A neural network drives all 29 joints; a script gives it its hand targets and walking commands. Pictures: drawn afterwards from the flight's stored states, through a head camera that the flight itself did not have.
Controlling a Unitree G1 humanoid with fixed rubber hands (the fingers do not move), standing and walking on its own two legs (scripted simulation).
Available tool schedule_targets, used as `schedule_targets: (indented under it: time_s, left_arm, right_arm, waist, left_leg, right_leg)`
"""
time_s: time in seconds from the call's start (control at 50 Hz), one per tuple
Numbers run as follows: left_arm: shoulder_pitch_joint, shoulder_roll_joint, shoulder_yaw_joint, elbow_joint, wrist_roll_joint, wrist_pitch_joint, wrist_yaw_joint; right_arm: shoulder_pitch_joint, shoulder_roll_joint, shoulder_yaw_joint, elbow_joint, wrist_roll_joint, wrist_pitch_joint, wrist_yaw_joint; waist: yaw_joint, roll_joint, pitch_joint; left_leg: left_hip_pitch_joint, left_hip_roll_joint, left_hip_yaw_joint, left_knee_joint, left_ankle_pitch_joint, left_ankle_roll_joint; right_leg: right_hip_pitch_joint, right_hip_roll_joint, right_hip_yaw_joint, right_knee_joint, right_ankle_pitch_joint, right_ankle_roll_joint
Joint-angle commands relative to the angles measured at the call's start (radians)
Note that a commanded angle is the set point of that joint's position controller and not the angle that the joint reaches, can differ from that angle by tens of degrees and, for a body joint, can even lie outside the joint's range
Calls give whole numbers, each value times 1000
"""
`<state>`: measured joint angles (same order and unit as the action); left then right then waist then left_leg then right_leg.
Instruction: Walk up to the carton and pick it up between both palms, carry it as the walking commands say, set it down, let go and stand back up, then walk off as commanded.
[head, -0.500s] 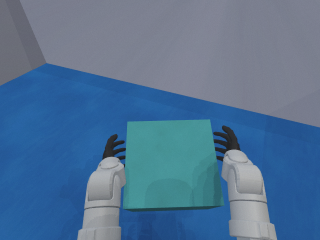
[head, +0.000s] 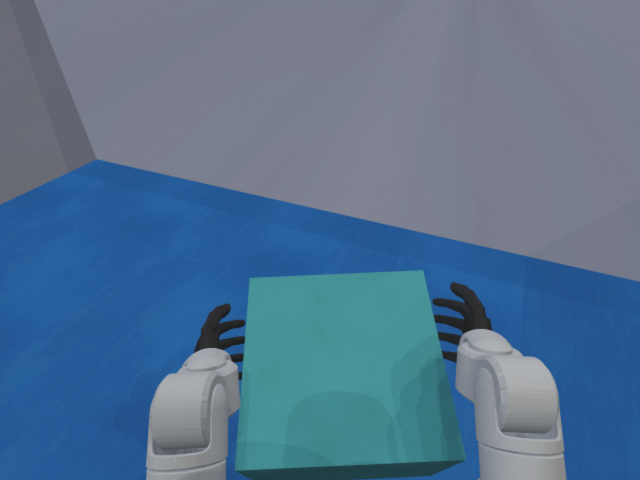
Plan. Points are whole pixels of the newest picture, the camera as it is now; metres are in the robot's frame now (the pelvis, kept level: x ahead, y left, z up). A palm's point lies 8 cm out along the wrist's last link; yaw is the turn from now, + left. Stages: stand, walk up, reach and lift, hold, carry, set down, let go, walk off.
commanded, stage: carry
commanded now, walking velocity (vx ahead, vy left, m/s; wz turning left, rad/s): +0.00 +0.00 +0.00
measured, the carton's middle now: (341, 377) +0.27 +0.00 +0.04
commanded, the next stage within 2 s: none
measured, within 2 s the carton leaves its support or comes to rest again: neither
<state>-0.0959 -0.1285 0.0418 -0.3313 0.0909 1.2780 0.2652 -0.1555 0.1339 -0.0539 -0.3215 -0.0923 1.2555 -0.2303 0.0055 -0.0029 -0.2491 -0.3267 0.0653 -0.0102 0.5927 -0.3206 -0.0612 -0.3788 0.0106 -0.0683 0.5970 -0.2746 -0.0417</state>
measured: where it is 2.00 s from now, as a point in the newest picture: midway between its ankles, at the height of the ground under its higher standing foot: outside the picture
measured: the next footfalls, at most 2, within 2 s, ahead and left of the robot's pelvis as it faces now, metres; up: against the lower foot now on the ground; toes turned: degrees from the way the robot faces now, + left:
none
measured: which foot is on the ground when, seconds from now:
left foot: down 0.00-1.00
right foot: down 0.00-1.00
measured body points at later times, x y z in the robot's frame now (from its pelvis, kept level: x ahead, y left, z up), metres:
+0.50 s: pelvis -0.04 +0.04 +0.00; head -0.07 +0.05 +0.45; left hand +0.23 +0.19 +0.08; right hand +0.23 -0.12 +0.10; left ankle -0.01 +0.16 -0.73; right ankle +0.02 -0.09 -0.73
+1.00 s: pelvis -0.02 +0.05 +0.00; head -0.08 +0.05 +0.45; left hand +0.23 +0.19 +0.09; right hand +0.24 -0.11 +0.11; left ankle -0.01 +0.16 -0.73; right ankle +0.02 -0.09 -0.73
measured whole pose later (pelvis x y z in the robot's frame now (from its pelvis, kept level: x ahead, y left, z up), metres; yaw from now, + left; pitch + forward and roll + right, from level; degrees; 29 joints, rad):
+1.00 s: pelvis -0.02 +0.05 +0.00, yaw -1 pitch +2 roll +0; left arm -0.12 -0.13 0.04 -0.30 0.11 1.26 0.24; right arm -0.14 0.13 -0.05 -0.33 -0.12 1.24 -0.21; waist 0.00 0.00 -0.19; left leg -0.34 0.01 0.04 0.61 -0.30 0.01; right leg -0.39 -0.04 -0.02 0.58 -0.23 0.03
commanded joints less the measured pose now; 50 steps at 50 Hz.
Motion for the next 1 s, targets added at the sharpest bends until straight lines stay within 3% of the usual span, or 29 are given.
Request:
schedule_targets:
  time_s: [0.0,0.04,0.06,0.14,0.2,0.24,0.26,0.3,0.32,0.34,0.36,0.38,0.4,0.42,0.44,0.46,0.48,0.52,0.54,0.58,0.7,0.76,0.8,0.86,0.88,0.9,0.92,0.94,0.98]
  left_arm:
    - [-657,-900,-564,-164,-372,-34,-265]
    - [-609,-897,-546,-123,-361,-28,-267]
    - [-651,-889,-560,-143,-363,-29,-265]
    - [-692,-914,-570,-161,-378,-31,-269]
    - [-635,-947,-552,-163,-366,-46,-273]
    - [-647,-961,-567,-171,-364,-55,-275]
    - [-628,-952,-563,-151,-354,-56,-274]
    - [-647,-976,-571,-168,-373,-58,-281]
    - [-607,-973,-565,-151,-361,-54,-281]
    - [-647,-979,-595,-200,-369,-62,-283]
    - [-589,-997,-592,-141,-360,-53,-284]
    - [-601,-956,-583,-176,-353,-58,-280]
    - [-592,-957,-594,-178,-354,-57,-280]
    - [-608,-979,-597,-184,-361,-59,-284]
    - [-594,-954,-584,-173,-350,-52,-285]
    - [-601,-976,-594,-182,-358,-61,-285]
    - [-588,-990,-601,-182,-361,-58,-286]
    - [-644,-997,-633,-232,-386,-68,-292]
    - [-653,-992,-639,-242,-390,-69,-293]
    - [-605,-1017,-636,-200,-388,-69,-293]
    - [-613,-963,-627,-248,-389,-86,-300]
    - [-571,-940,-606,-189,-372,-76,-297]
    - [-562,-928,-581,-146,-371,-67,-305]
    - [-551,-938,-568,-129,-347,-61,-303]
    - [-545,-956,-569,-101,-338,-55,-300]
    - [-580,-935,-571,-119,-353,-61,-300]
    - [-579,-949,-565,-122,-349,-62,-296]
    - [-625,-950,-596,-175,-361,-72,-293]
    - [-678,-991,-624,-219,-374,-79,-287]
  right_arm:
    - [-368,943,511,-1,314,18,232]
    - [-363,911,505,-7,312,17,236]
    - [-373,920,504,-1,317,17,237]
    - [-363,938,487,20,310,10,241]
    - [-426,967,552,-71,348,-4,249]
    - [-425,978,565,-68,352,-5,258]
    - [-421,964,552,-58,349,-12,257]
    - [-416,989,563,-68,346,-17,257]
    - [-415,976,564,-71,355,-14,260]
    - [-423,990,571,-91,355,-23,268]
    - [-438,963,565,-104,360,-22,265]
    - [-390,970,563,-67,350,-16,269]
    - [-345,962,553,-49,344,-18,273]
    - [-389,981,567,-81,351,-19,271]
    - [-363,969,554,-42,352,-16,281]
    - [-363,977,564,-45,350,-18,283]
    - [-384,963,547,-80,351,-25,282]
    - [-375,988,561,-88,349,-29,284]
    - [-386,987,558,-81,349,-35,282]
    - [-385,999,565,-93,360,-39,281]
    - [-336,985,569,-78,335,-38,274]
    - [-299,942,550,-45,318,-32,270]
    - [-317,925,552,-45,310,-25,263]
    - [-399,925,573,-94,339,-27,271]
    - [-449,916,567,-106,348,-32,273]
    - [-379,918,555,-57,325,-25,267]
    - [-416,929,557,-74,338,-30,270]
    - [-360,931,535,-43,329,-31,275]
    - [-419,990,567,-67,365,-36,284]
  waist:
    - [-10,-27,-13]
    - [-7,-23,39]
    - [-9,20,65]
    - [-1,64,18]
    - [1,-14,-70]
    - [-3,-62,-37]
    - [-4,-16,-48]
    - [-1,-24,-69]
    - [1,42,-65]
    - [1,3,-71]
    - [4,52,-74]
    - [0,15,-82]
    - [3,63,-81]
    - [3,1,-93]
    - [1,74,-71]
    - [5,48,-96]
    - [4,102,-116]
    - [1,33,-98]
    - [0,78,-116]
    - [0,51,-174]
    - [-3,-38,-125]
    - [-2,-11,-116]
    - [-3,-62,-70]
    - [-3,11,-28]
    - [-1,92,-15]
    - [3,8,-25]
    - [2,12,-8]
    - [0,97,-19]
    - [4,67,-25]
  left_leg:
    - [-37,58,5,-111,60,65]
    - [-29,47,5,-121,51,68]
    - [-39,63,-10,-157,56,68]
    - [-81,38,-12,-164,-36,71]
    - [-40,68,-37,-147,69,86]
    - [-27,54,-32,-147,35,88]
    - [-33,42,-29,-145,12,86]
    - [-64,57,-58,-176,-28,93]
    - [-45,56,-42,-166,10,88]
    - [-46,62,-47,-180,13,89]
    - [-27,36,-26,-163,-10,88]
    - [-11,49,-42,-165,9,93]
    - [-38,54,-55,-195,-22,98]
    - [-43,40,-48,-170,-50,92]
    - [-94,69,-83,-214,-98,101]
    - [-105,64,-73,-216,-104,102]
    - [-83,65,-78,-213,-58,98]
    - [-46,61,-57,-187,39,99]
    - [-5,71,-60,-164,123,105]
    - [59,65,-34,-99,310,108]
    - [36,56,-46,-123,192,114]
    - [7,55,-49,-141,169,111]
    - [-24,50,-37,-131,146,99]
    - [-18,40,-30,-161,75,98]
    - [-41,59,-68,-182,81,108]
    - [-74,72,-82,-202,30,114]
    - [-74,67,-66,-196,-1,109]
    - [-77,67,-77,-226,15,111]
    - [-65,72,-76,-220,-1,107]
  right_leg:
    - [53,-174,152,-197,65,11]
    - [-18,-164,142,-206,-70,18]
    - [-23,-155,127,-200,-78,16]
    - [22,-142,121,-177,-106,19]
    - [100,-137,104,-148,24,26]
    - [37,-149,146,-196,-66,13]
    - [55,-145,123,-182,-95,21]
    - [97,-132,111,-158,-79,16]
    - [75,-134,116,-153,-22,15]
    - [83,-132,95,-141,-31,12]
    - [59,-137,124,-154,-29,14]
    - [63,-132,99,-141,-29,23]
    - [74,-117,81,-100,-24,26]
    - [63,-125,98,-141,-69,14]
    - [91,-103,70,-98,-37,20]
    - [121,-101,66,-84,-11,20]
    - [124,-110,74,-75,35,18]
    - [78,-122,90,-102,77,11]
    - [80,-134,90,-98,120,11]
    - [105,-146,94,-77,254,16]
    - [97,-144,89,-94,179,20]
    - [109,-141,77,-77,144,21]
    - [96,-142,94,-104,145,15]
    - [52,-123,93,-109,65,24]
    - [57,-114,84,-95,62,21]
    - [82,-112,83,-91,38,11]
    - [78,-112,96,-111,47,14]
    - [99,-110,77,-77,60,18]
    - [78,-110,91,-98,51,1]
